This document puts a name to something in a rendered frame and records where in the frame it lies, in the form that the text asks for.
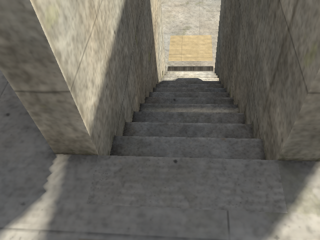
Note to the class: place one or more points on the stairs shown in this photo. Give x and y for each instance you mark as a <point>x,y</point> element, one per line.
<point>189,114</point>

